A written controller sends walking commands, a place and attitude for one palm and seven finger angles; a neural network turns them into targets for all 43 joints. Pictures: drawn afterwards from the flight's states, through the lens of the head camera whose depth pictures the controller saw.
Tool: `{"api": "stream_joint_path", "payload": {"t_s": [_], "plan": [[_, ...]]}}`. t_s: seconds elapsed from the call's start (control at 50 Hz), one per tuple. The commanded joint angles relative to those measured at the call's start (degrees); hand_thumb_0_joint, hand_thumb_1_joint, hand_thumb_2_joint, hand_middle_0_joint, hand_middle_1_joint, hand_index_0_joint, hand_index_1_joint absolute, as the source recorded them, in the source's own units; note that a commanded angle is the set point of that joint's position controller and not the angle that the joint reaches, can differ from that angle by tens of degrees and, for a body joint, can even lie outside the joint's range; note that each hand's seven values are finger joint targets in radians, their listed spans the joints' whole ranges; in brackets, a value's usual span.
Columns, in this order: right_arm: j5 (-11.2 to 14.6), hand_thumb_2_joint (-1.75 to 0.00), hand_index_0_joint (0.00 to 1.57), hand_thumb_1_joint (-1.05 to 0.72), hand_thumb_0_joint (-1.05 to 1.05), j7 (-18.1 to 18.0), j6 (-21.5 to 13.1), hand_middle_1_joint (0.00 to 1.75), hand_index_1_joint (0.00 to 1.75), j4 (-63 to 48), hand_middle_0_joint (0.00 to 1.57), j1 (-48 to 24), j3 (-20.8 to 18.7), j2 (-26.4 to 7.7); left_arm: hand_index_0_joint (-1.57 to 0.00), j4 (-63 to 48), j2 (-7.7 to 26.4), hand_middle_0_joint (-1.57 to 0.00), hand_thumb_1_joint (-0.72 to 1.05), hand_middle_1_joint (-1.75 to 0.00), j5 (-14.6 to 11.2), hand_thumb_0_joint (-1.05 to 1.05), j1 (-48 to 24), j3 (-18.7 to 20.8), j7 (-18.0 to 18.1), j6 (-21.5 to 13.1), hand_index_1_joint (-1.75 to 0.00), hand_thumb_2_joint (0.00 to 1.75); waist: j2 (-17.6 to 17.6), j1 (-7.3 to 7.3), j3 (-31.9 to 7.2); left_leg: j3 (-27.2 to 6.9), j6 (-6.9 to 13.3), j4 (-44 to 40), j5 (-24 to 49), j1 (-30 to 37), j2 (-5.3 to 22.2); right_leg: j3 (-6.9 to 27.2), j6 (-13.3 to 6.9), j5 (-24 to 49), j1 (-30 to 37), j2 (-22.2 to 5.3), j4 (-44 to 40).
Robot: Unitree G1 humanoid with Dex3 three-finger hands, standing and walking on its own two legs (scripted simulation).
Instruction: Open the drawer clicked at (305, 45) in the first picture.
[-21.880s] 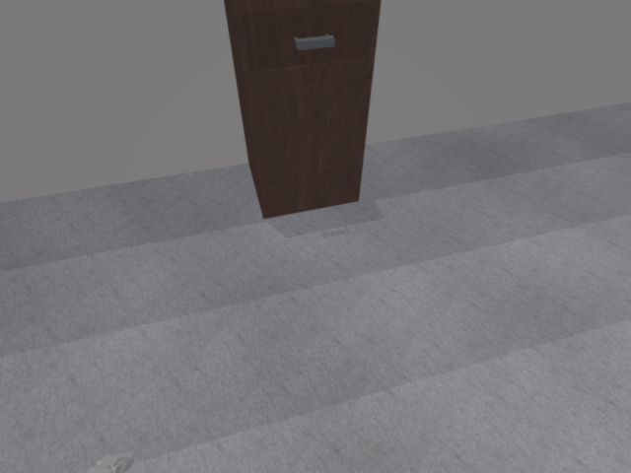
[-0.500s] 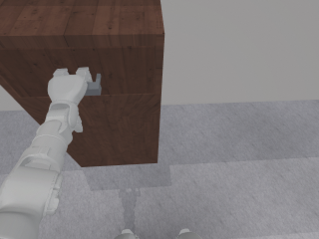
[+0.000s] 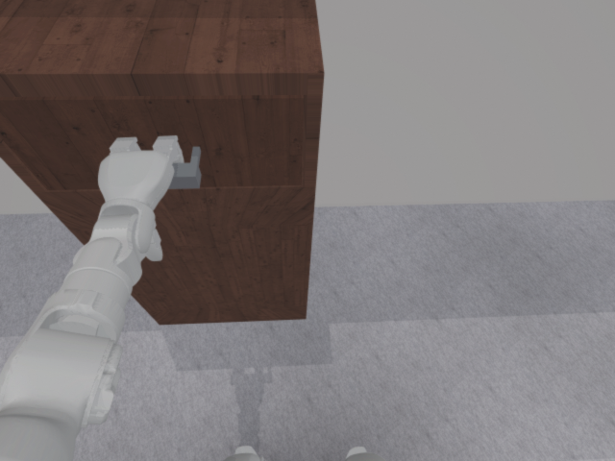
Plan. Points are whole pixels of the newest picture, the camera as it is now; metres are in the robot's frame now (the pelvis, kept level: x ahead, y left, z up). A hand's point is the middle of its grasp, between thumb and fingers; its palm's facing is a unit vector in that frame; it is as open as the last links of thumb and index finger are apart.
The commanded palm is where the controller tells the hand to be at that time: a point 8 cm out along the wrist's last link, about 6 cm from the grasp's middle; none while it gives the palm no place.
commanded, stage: close the thumb around the handle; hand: left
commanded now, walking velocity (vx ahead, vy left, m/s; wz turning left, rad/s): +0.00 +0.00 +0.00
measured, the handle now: (157, 164) +0.52 +0.20 +0.05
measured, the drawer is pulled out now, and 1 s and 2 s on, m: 0.00 0.01 0.14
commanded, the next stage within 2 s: pull the drawer open in 0.68 s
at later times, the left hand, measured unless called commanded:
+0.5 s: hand (152, 198) +0.47 +0.21 +0.03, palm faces -0.04 -0.02 -1.00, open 7.2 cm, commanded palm +0.45 +0.22 +0.08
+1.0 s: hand (151, 202) +0.47 +0.21 +0.03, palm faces -0.03 -0.02 -1.00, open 5.7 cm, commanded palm +0.42 +0.21 +0.08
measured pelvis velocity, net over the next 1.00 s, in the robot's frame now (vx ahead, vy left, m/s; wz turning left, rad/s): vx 0.00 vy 0.00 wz -0.02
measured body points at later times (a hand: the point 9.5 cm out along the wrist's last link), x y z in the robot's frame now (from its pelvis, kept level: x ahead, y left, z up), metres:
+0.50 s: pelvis +0.00 +0.00 +0.00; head +0.08 +0.00 +0.44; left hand +0.47 +0.21 +0.08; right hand +0.01 -0.28 -0.13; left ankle +0.00 +0.11 -0.70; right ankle -0.02 -0.13 -0.70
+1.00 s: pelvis +0.00 +0.00 +0.00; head +0.08 +0.00 +0.45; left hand +0.46 +0.21 +0.08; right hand +0.03 -0.27 -0.13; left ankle +0.00 +0.11 -0.70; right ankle -0.02 -0.13 -0.70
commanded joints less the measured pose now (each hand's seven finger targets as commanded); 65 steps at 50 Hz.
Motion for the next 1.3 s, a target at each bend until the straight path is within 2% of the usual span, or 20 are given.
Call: {"api": "stream_joint_path", "payload": {"t_s": [0.0,0.12,0.16,0.2,0.24,0.32,0.38,0.42,0.46,0.58,0.62,0.76,0.84,0.9,0.96,1.0,1.04,1.1,1.18,1.28], "plan": [[0.1,-0.90,0.20,-0.90,0.00,-1.0,-1.0,0.30,0.30,-3.6,0.20,6.4,-3.0,-9.1,-0.31,-7.7,15.3,-0.31,-0.39,-1.21,-1.3,0.00,-23.8,4.5,1.5,2.5,-1.21,0.35,-0.5,-0.32,-20.0,0.8,1.3,-3.9,20.5,17.5,-1.5,-2.3,-2.4,19.4,7.7,1.4,-6.2],[0.2,-0.90,0.20,-0.90,0.00,-1.3,-0.8,0.30,0.30,-3.5,0.20,6.8,-2.8,-9.1,-0.33,-7.4,16.5,-0.33,-0.05,-1.25,-0.5,0.00,-24.9,4.3,0.8,2.4,-1.25,0.49,-0.1,-0.40,-21.9,0.8,1.3,-3.9,20.6,17.8,-1.6,-2.0,-2.2,20.1,8.4,1.3,-6.0],[0.3,-0.90,0.20,-0.90,0.00,-1.2,-0.9,0.30,0.30,-3.7,0.20,6.5,-2.8,-8.8,-0.34,-6.8,14.2,-0.34,0.06,-1.26,-0.7,0.00,-23.9,2.8,0.6,2.5,-1.26,0.54,0.6,-0.58,-20.2,0.9,1.2,-4.0,19.6,17.8,-1.6,-2.3,-2.3,19.0,7.4,1.4,-6.4],[0.2,-0.90,0.20,-0.90,0.00,-1.3,-0.9,0.30,0.30,-3.4,0.20,6.6,-2.7,-9.0,-0.35,-5.8,16.0,-0.35,0.17,-1.27,-0.8,0.00,-24.1,4.2,0.4,2.3,-1.27,0.59,-0.5,-0.63,-19.4,0.7,1.3,-3.9,18.8,17.0,-1.5,-2.1,-2.3,18.1,7.2,1.4,-6.6],[0.3,-0.90,0.20,-0.90,0.00,-1.4,-1.1,0.30,0.30,-3.6,0.20,6.7,-2.6,-8.9,-0.36,-6.5,15.1,-0.36,0.28,-1.28,-0.5,0.00,-25.2,3.0,0.5,2.1,-1.28,0.64,-0.1,-1.01,-19.5,0.8,1.4,-4.1,17.7,16.7,-1.6,-2.0,-2.2,17.4,6.8,1.4,-6.6],[0.2,-0.90,0.20,-0.90,0.00,-1.4,-1.2,0.30,0.30,-3.6,0.20,6.8,-2.7,-9.0,-0.37,-7.1,16.6,-0.37,0.51,-1.31,-0.7,0.00,-24.2,4.5,0.4,1.4,-1.31,0.73,0.1,-0.33,-22.3,1.0,1.4,-3.7,19.0,17.1,-1.7,-1.7,-2.1,19.2,8.6,1.3,-6.2],[0.3,-0.90,0.20,-0.90,0.00,-1.4,-1.3,0.30,0.30,-3.7,0.20,6.6,-2.6,-9.0,-0.38,-6.7,16.7,-0.38,0.68,-1.33,-1.1,0.00,-23.1,4.6,0.2,1.3,-1.33,0.80,-0.5,-0.25,-20.2,1.2,1.5,-3.9,18.1,15.8,-1.7,-1.6,-2.1,19.1,8.9,1.2,-6.6],[0.2,-0.90,0.20,-0.90,0.00,-1.4,-1.3,0.30,0.30,-3.8,0.20,6.7,-2.7,-9.0,-0.39,-7.4,17.6,-0.39,0.79,-1.34,-1.1,0.00,-22.6,5.4,0.3,0.8,-1.34,0.85,-0.9,0.13,-22.2,1.2,1.5,-3.8,18.7,16.0,-1.8,-1.5,-2.0,20.0,10.2,1.2,-6.4],[0.3,-0.90,0.20,-0.90,0.00,-1.5,-1.2,0.30,0.30,-4.0,0.20,6.4,-2.6,-9.0,-0.40,-7.9,17.8,-0.40,0.90,-1.35,-1.2,0.00,-21.5,5.8,0.3,0.5,-1.35,0.90,-0.4,0.55,-21.1,1.3,1.4,-4.0,18.8,15.6,-1.7,-1.6,-2.1,19.9,9.9,1.3,-6.2],[0.2,-0.90,0.20,-0.90,0.00,-1.3,-1.3,0.30,0.30,-3.9,0.20,6.5,-2.8,-9.1,-0.40,-7.5,16.3,-0.40,0.90,-1.35,-1.1,0.00,-21.3,4.9,1.0,0.5,-1.35,0.90,-0.3,0.15,-19.8,1.1,1.3,-4.1,18.8,16.4,-1.6,-2.0,-2.2,18.6,8.0,1.4,-6.4],[0.2,-0.90,0.20,-0.90,0.00,-1.3,-1.4,0.30,0.30,-3.6,0.20,6.9,-2.8,-9.3,-0.40,-8.1,17.9,-0.40,0.90,-1.35,-1.0,0.00,-23.3,5.9,1.4,0.4,-1.35,0.90,-0.2,-0.14,-20.7,0.8,1.4,-3.8,19.0,16.5,-1.4,-2.0,-2.2,18.4,7.6,1.5,-6.0],[0.1,-0.90,0.20,-0.90,0.00,-1.1,-1.4,0.30,0.30,-3.5,0.20,7.1,-3.1,-9.2,-0.40,-7.5,14.3,-0.40,0.90,-1.35,-0.9,0.00,-24.8,3.5,1.7,1.7,-1.35,0.90,-0.1,-0.68,-21.1,0.3,1.1,-3.9,19.7,18.6,-1.2,-2.7,-2.3,17.3,5.8,1.6,-5.9],[0.1,-0.90,0.20,-0.90,0.00,-0.6,-1.3,0.30,0.30,-3.9,0.20,6.8,-3.2,-8.8,-0.40,-8.0,12.0,-0.40,0.90,-1.35,-1.7,0.00,-20.0,3.0,1.2,1.8,-1.35,0.90,0.2,0.70,-22.1,0.4,1.0,-4.1,21.6,20.6,-1.1,-3.0,-2.5,18.6,6.8,1.8,-5.9],[0.1,-0.90,0.20,-0.90,0.00,-0.6,-1.1,0.30,0.30,-4.6,0.20,6.0,-3.1,-8.9,-0.40,-10.0,13.9,-0.40,0.90,-1.35,-2.4,0.00,-16.2,5.3,0.6,1.2,-1.35,0.90,-0.6,2.15,-23.9,0.8,1.1,-4.2,23.7,20.6,-1.2,-2.6,-2.6,21.7,10.4,1.8,-5.8],[0.3,-0.90,0.20,-0.90,0.00,-0.5,-0.8,0.30,0.30,-5.5,0.20,4.7,-3.1,-8.5,-0.40,-12.1,12.8,-0.40,0.90,-1.35,-2.8,0.00,-10.1,5.2,0.2,0.8,-1.35,0.90,-1.1,3.47,-22.1,1.4,1.1,-5.0,24.6,20.1,-1.2,-2.5,-2.6,23.6,12.5,1.8,-6.1],[0.4,-0.90,0.20,-0.90,0.00,-0.4,-0.8,0.30,0.30,-6.1,0.20,3.8,-3.3,-8.3,-0.40,-14.9,11.9,-0.40,0.90,-1.35,-3.0,0.00,-7.7,5.2,0.3,0.4,-1.35,0.90,-0.8,3.83,-21.9,1.3,1.1,-5.1,26.4,21.1,-1.2,-2.5,-2.7,24.6,13.2,1.8,-6.3],[0.6,-0.90,0.20,-0.90,0.00,-0.2,-0.9,0.30,0.30,-6.3,0.20,3.2,-3.3,-8.2,-0.40,-15.9,9.7,-0.40,0.90,-1.35,-2.9,0.00,-4.9,3.6,0.5,0.6,-1.35,0.90,-1.0,3.67,-18.9,1.2,1.0,-5.6,26.4,21.3,-1.0,-2.9,-2.7,24.0,12.1,1.9,-6.6],[0.6,-0.90,0.20,-0.90,0.00,-0.3,-0.8,0.30,0.30,-6.5,0.20,2.1,-3.3,-8.5,-0.40,-18.5,12.3,-0.40,0.90,-1.35,-2.9,0.00,-2.4,6.1,1.0,0.9,-1.35,0.90,-2.4,4.33,-18.7,1.5,1.2,-6.1,26.7,21.0,-1.1,-2.3,-2.7,25.7,14.5,1.7,-7.2],[1.0,-0.90,0.20,-0.90,0.00,-0.4,-0.7,0.30,0.30,-7.3,0.20,0.3,-3.3,-7.9,-0.40,-21.6,11.9,-0.40,0.90,-1.35,-2.7,0.00,3.5,6.4,1.4,1.6,-1.35,0.90,-3.6,5.25,-18.2,1.9,1.2,-6.6,27.0,21.0,-1.5,-2.0,-2.6,27.8,16.9,1.5,-7.5],[1.0,-0.90,0.20,-0.90,0.00,0.3,-1.0,0.30,0.30,-8.3,0.20,-2.2,-3.4,-7.4,-0.40,-29.2,9.1,-0.40,0.90,-1.35,-2.8,0.00,7.8,4.7,2.0,2.6,-1.35,0.90,-0.5,5.72,-18.4,1.4,0.8,-6.9,31.2,24.7,-1.2,-2.3,-2.7,28.0,16.5,1.6,-7.4]]}}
